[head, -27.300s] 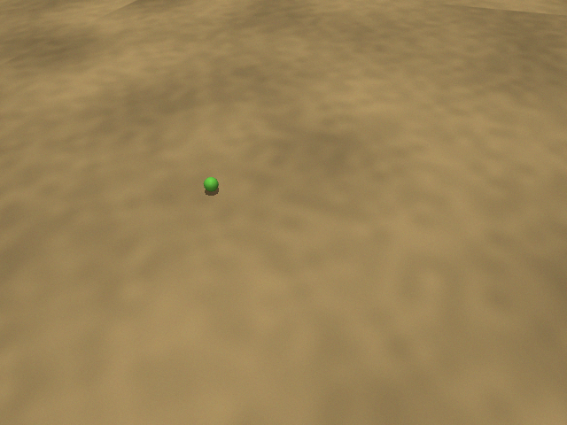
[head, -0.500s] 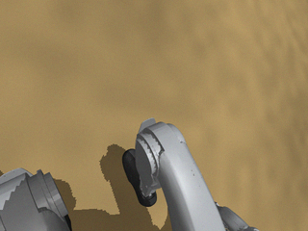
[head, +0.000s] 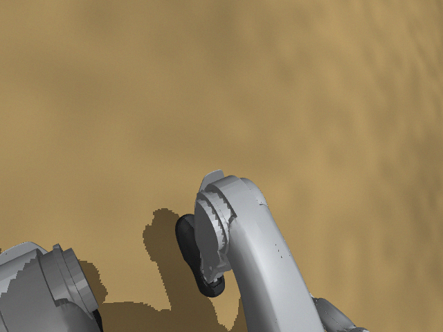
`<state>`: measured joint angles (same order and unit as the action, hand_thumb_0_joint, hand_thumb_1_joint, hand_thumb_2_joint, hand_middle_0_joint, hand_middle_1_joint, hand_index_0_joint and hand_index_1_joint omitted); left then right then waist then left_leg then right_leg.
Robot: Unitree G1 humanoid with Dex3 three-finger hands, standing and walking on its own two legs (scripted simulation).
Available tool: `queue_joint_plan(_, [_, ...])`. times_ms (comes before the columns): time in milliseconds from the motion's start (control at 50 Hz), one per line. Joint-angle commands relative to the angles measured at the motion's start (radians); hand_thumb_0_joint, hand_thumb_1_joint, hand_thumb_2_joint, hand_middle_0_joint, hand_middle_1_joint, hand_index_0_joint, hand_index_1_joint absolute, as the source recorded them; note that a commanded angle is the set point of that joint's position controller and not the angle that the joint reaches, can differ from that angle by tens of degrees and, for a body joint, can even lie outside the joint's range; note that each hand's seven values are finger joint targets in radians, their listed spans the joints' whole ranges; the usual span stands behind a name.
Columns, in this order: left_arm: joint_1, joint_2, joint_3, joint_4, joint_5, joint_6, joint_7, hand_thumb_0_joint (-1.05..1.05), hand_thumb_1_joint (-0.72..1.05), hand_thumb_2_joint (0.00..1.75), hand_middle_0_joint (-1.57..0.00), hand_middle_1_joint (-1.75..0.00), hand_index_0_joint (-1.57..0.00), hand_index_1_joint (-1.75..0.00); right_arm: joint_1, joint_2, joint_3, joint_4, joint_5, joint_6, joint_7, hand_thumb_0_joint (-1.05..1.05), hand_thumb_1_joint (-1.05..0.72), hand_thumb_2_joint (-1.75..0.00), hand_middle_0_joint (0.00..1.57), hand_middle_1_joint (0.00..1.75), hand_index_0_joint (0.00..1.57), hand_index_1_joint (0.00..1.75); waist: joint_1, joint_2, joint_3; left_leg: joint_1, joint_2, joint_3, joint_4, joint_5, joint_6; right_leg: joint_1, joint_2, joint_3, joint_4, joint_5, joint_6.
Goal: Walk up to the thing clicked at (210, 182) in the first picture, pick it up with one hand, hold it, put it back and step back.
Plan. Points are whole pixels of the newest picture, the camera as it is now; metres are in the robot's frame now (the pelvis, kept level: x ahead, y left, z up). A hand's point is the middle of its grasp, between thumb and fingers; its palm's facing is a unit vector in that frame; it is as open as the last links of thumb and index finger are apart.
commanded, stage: withdraw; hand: left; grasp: from above
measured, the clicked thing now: out of the picture +0.49 +0.35 -0.27
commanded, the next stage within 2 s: home in 0.84 s
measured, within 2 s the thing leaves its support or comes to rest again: neither
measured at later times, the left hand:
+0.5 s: hand out of the picture +0.47 +0.36 -0.07, palm faces -0.42 -0.11 -0.90, open 13.9 cm
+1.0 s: hand out of the picture +0.45 +0.34 -0.14, palm faces -0.40 -0.10 -0.91, open 13.6 cm
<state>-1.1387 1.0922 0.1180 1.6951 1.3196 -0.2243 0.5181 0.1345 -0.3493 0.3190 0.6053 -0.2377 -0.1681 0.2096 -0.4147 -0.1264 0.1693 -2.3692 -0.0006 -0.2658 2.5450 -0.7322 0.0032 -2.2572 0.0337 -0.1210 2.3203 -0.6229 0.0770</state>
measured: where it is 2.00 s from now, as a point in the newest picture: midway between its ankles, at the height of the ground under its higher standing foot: (154, 306)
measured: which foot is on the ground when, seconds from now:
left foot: down 0.00-1.00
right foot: down 0.00-1.00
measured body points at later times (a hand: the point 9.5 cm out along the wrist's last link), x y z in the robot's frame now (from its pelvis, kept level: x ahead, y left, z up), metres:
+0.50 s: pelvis +0.00 -0.01 +0.05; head +0.23 +0.10 +0.43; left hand +0.49 +0.36 -0.02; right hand +0.11 -0.27 -0.04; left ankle +0.05 +0.12 -0.27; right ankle +0.13 -0.14 -0.27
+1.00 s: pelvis -0.01 -0.01 +0.02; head +0.24 +0.10 +0.38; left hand +0.47 +0.35 -0.09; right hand +0.04 -0.28 -0.06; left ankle +0.05 +0.12 -0.27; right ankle +0.13 -0.14 -0.27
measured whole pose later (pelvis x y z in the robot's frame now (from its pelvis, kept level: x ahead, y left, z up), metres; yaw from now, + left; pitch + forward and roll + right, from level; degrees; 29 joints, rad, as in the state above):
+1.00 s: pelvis -0.01 -0.01 +0.02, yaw +6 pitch +34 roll -11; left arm -1.06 0.85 0.08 1.37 1.29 -0.25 0.30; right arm 0.23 -0.31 0.14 0.64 -0.14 0.02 0.10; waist -0.30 -0.01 0.01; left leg -2.36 -0.03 -0.16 2.40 -0.64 0.00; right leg -2.28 -0.02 -0.05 2.26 -0.60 0.05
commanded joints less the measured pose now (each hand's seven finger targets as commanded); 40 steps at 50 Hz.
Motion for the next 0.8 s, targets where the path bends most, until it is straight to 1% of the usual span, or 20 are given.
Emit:
queue_joint_plan(0, [-0.270,0.242,0.023,-0.201,-0.012,0.004,0.036,0.00,-0.56,1.02,-0.06,-1.04,-0.07,-1.04,0.197,-0.343,-0.124,0.018,0.014,0.010,-0.012,0.00,-0.91,-0.90,0.20,0.30,0.20,0.30,-0.028,0.643,-0.698,0.596,0.037,0.098,-0.295,0.297,-0.019,0.336,0.029,-0.146,-0.141,0.253,-0.101])
queue_joint_plan(20, [-0.282,0.268,0.050,-0.248,-0.002,0.008,0.034,0.00,-0.57,1.02,-0.07,-1.05,-0.07,-1.05,0.213,-0.341,-0.129,0.028,0.012,0.010,-0.008,0.00,-0.91,-0.90,0.20,0.30,0.20,0.30,-0.021,0.691,-0.731,0.644,0.041,0.099,-0.295,0.346,-0.027,0.336,0.022,-0.145,-0.136,0.278,-0.102])
queue_joint_plan(60, [-0.244,0.244,0.054,-0.272,-0.006,0.020,0.022,0.00,-0.57,1.03,-0.07,-1.04,-0.06,-1.04,0.214,-0.335,-0.148,0.025,0.017,0.011,-0.001,0.00,-0.91,-0.91,0.20,0.30,0.20,0.30,-0.006,0.689,-0.749,0.628,0.035,0.113,-0.293,0.347,-0.023,0.345,0.024,-0.137,-0.135,0.284,-0.105])
queue_joint_plan(120, [-0.206,0.203,0.069,-0.393,-0.027,0.044,-0.013,0.00,-0.58,1.03,-0.07,-1.03,-0.06,-1.04,0.223,-0.326,-0.195,0.018,0.033,0.023,0.009,0.00,-0.91,-0.91,0.20,0.30,0.20,0.30,0.041,0.757,-0.821,0.685,0.029,0.121,-0.326,0.385,-0.035,0.322,0.013,-0.126,-0.139,0.286,-0.116])
queue_joint_plan(140, [-0.196,0.190,0.073,-0.450,-0.039,0.054,-0.030,0.00,-0.58,1.04,-0.07,-1.03,-0.06,-1.05,0.224,-0.320,-0.212,0.014,0.043,0.029,0.012,0.00,-0.91,-0.91,0.20,0.30,0.20,0.30,0.071,0.767,-0.876,0.710,0.025,0.124,-0.344,0.391,-0.035,0.311,0.013,-0.122,-0.137,0.279,-0.119])
queue_joint_plan(160, [-0.212,0.138,0.041,-0.523,-0.051,0.061,-0.054,0.00,-0.58,1.04,-0.07,-1.04,-0.05,-1.05,0.221,-0.306,-0.227,0.003,0.056,0.035,0.019,0.00,-0.91,-0.91,0.20,0.30,0.20,0.30,0.079,0.789,-0.916,0.725,0.023,0.128,-0.351,0.404,-0.034,0.297,0.010,-0.114,-0.136,0.286,-0.122])
queue_joint_plan(200, [-0.189,0.081,0.022,-0.567,-0.077,0.087,-0.097,0.00,-0.57,1.04,-0.07,-1.04,-0.05,-1.05,0.234,-0.288,-0.258,0.017,0.079,0.053,0.029,0.00,-0.91,-0.91,0.20,0.30,0.20,0.30,0.105,0.769,-0.953,0.724,0.017,0.145,-0.368,0.418,-0.027,0.295,0.007,-0.098,-0.149,0.297,-0.119])
queue_joint_plan(240, [-0.187,-0.017,-0.023,-0.565,-0.101,0.114,-0.146,0.00,-0.56,1.04,-0.07,-1.04,-0.06,-1.05,0.263,-0.272,-0.281,0.034,0.095,0.077,0.034,0.00,-0.91,-0.91,0.20,0.30,0.20,0.30,0.087,0.686,-0.919,0.681,0.013,0.159,-0.391,0.377,-0.013,0.310,0.007,-0.082,-0.193,0.285,-0.115])
queue_joint_plan(300, [-0.222,-0.056,-0.048,-0.620,-0.124,0.144,-0.219,0.00,-0.55,1.04,-0.08,-1.04,-0.06,-1.06,0.285,-0.263,-0.304,0.032,0.117,0.122,0.019,0.00,-0.91,-0.91,0.20,0.30,0.20,0.30,0.085,0.605,-0.926,0.664,0.004,0.161,-0.432,0.346,-0.003,0.338,0.002,-0.066,-0.236,0.280,-0.118])
queue_joint_plan(320, [-0.226,-0.057,-0.057,-0.619,-0.125,0.153,-0.244,0.00,-0.54,1.04,-0.08,-1.04,-0.07,-1.06,0.292,-0.254,-0.309,0.038,0.122,0.137,0.013,0.00,-0.91,-0.91,0.20,0.30,0.20,0.30,0.094,0.590,-0.940,0.664,0.001,0.169,-0.443,0.336,0.000,0.366,0.003,-0.057,-0.247,0.278,-0.117])
queue_joint_plan(340, [-0.225,-0.081,-0.068,-0.616,-0.138,0.159,-0.268,0.00,-0.54,1.04,-0.09,-1.04,-0.07,-1.06,0.285,-0.250,-0.316,0.035,0.130,0.152,0.004,0.00,-0.91,-0.91,0.20,0.30,0.20,0.30,0.098,0.558,-0.911,0.649,-0.004,0.173,-0.459,0.319,0.001,0.359,-0.002,-0.051,-0.264,0.262,-0.122])
queue_joint_plan(360, [-0.222,-0.111,-0.086,-0.597,-0.145,0.163,-0.298,0.00,-0.52,1.03,-0.09,-1.04,-0.08,-1.05,0.289,-0.242,-0.318,0.033,0.132,0.163,-0.004,0.00,-0.91,-0.91,0.20,0.30,0.20,0.30,0.079,0.522,-0.882,0.640,-0.006,0.175,-0.463,0.304,0.005,0.364,-0.002,-0.047,-0.284,0.248,-0.122])
queue_joint_plan(380, [-0.257,-0.107,-0.089,-0.598,-0.151,0.160,-0.323,0.00,-0.52,1.03,-0.11,-1.03,-0.09,-1.05,0.289,-0.240,-0.314,0.029,0.136,0.175,-0.016,0.00,-0.91,-0.91,0.20,0.30,0.20,0.30,0.073,0.490,-0.863,0.603,-0.010,0.179,-0.465,0.280,0.011,0.371,-0.003,-0.043,-0.297,0.229,-0.121])
queue_joint_plan(420, [-0.227,-0.105,-0.098,-0.540,-0.156,0.153,-0.372,0.00,-0.52,1.04,-0.10,-1.03,-0.08,-1.05,0.276,-0.235,-0.313,0.017,0.142,0.193,-0.044,0.00,-0.91,-0.91,0.20,0.30,0.20,0.30,0.068,0.409,-0.793,0.554,-0.016,0.181,-0.477,0.228,0.018,0.372,-0.009,-0.033,-0.328,0.171,-0.125])
queue_joint_plan(480, [-0.244,-0.075,-0.095,-0.521,-0.155,0.126,-0.415,0.00,-0.51,1.03,-0.12,-1.02,-0.10,-1.05,0.255,-0.222,-0.303,-0.004,0.144,0.210,-0.081,0.00,-0.91,-0.91,0.20,0.30,0.20,0.30,0.081,0.346,-0.771,0.506,-0.024,0.200,-0.481,0.185,0.025,0.399,-0.014,-0.017,-0.357,0.114,-0.124])
queue_joint_plan(520, [-0.239,-0.059,-0.096,-0.490,-0.153,0.100,-0.436,0.00,-0.51,1.02,-0.12,-1.02,-0.10,-1.04,0.245,-0.214,-0.287,-0.012,0.142,0.218,-0.098,0.00,-0.91,-0.91,0.20,0.30,0.20,0.30,0.076,0.315,-0.737,0.459,-0.029,0.213,-0.484,0.165,0.031,0.428,-0.016,-0.011,-0.375,0.089,-0.120])
queue_joint_plan(580, [-0.248,-0.020,-0.090,-0.465,-0.148,0.055,-0.440,0.00,-0.50,1.02,-0.13,-1.01,-0.11,-1.03,0.226,-0.208,-0.270,-0.025,0.136,0.225,-0.125,0.00,-0.91,-0.91,0.20,0.30,0.20,0.30,0.084,0.289,-0.721,0.432,-0.027,0.224,-0.472,0.116,0.035,0.433,-0.013,0.002,-0.392,0.026,-0.119])
queue_joint_plan(640, [-0.270,-0.006,-0.089,-0.465,-0.131,0.006,-0.416,0.00,-0.48,0.99,-0.16,-0.98,-0.14,-1.00,0.227,-0.204,-0.249,-0.019,0.129,0.227,-0.139,0.00,-0.91,-0.91,0.20,0.30,0.20,0.30,0.089,0.353,-0.773,0.477,-0.021,0.219,-0.472,0.150,0.027,0.426,-0.013,-0.009,-0.358,0.073,-0.117])
queue_joint_plan(720, [-0.299,0.005,-0.084,-0.436,-0.110,-0.040,-0.351,0.00,-0.49,0.99,-0.15,-0.98,-0.13,-1.00,0.237,-0.224,-0.240,-0.008,0.115,0.225,-0.148,0.00,-0.91,-0.91,0.20,0.30,0.20,0.30,0.079,0.402,-0.791,0.513,-0.018,0.209,-0.452,0.165,0.020,0.377,-0.013,-0.025,-0.332,0.090,-0.119])
queue_joint_plan(780, [-0.307,0.027,-0.058,-0.448,-0.085,-0.057,-0.291,0.00,-0.48,0.98,-0.15,-0.97,-0.14,-0.99,0.245,-0.237,-0.243,-0.002,0.104,0.218,-0.144,0.00,-0.91,-0.90,0.20,0.30,0.20,0.30,0.090,0.480,-0.831,0.577,-0.018,0.200,-0.447,0.202,0.004,0.340,-0.015,-0.042,-0.287,0.121,-0.124])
